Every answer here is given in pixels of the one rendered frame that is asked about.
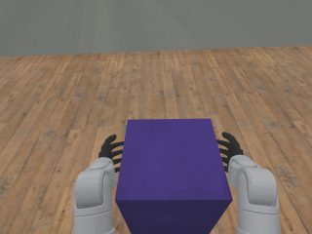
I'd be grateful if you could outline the robot left hand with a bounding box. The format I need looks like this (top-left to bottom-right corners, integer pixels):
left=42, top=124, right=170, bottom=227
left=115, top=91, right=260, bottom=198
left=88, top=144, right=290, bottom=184
left=98, top=135, right=124, bottom=173

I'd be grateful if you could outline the robot left forearm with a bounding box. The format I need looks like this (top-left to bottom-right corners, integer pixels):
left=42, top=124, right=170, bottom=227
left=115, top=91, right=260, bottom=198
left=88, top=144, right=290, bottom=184
left=73, top=157, right=117, bottom=234

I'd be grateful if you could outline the robot right forearm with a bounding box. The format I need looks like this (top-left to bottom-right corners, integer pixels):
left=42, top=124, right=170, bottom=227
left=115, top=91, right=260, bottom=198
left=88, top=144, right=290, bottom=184
left=228, top=155, right=281, bottom=234

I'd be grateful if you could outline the carton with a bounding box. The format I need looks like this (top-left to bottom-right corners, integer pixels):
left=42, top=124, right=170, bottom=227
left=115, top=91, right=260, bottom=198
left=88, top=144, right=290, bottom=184
left=115, top=118, right=233, bottom=234

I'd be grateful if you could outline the robot right hand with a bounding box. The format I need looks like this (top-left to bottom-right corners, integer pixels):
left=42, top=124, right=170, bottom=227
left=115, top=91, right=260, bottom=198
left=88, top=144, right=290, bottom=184
left=216, top=132, right=244, bottom=173

